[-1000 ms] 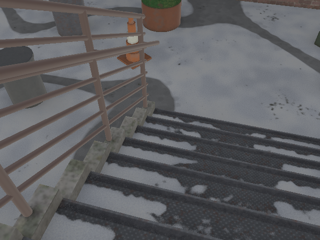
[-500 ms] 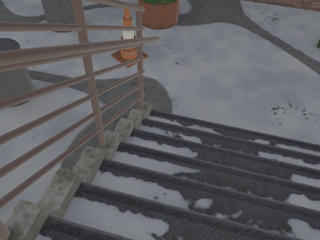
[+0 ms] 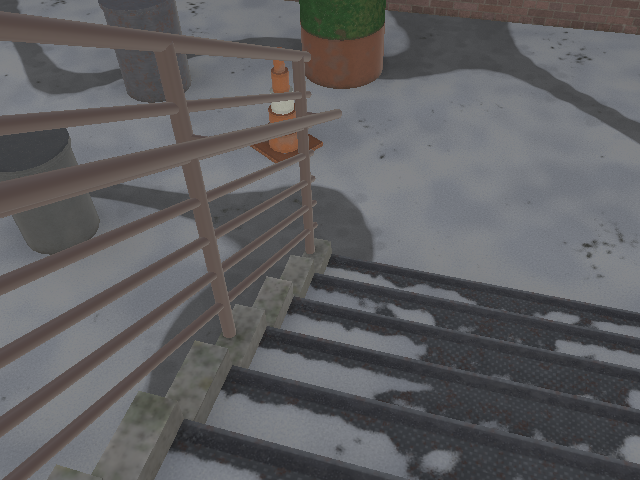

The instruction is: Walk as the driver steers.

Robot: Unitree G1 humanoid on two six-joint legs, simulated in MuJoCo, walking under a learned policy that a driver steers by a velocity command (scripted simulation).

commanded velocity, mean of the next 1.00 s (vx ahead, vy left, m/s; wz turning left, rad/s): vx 0.48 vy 0.00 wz -0.41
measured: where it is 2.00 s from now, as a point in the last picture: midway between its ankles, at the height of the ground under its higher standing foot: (408, 430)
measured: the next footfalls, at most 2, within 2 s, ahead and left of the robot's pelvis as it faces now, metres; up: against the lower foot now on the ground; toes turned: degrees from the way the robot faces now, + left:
left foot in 0.32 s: +0.33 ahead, +0.20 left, -0.17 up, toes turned +2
right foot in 0.84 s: +0.59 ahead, -0.10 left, -0.34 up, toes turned -27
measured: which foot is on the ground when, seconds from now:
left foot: up 0.00-0.30, down 0.32-0.86, up 0.88-1.00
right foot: down 0.00-0.34, up 0.36-0.82, down 0.84-1.00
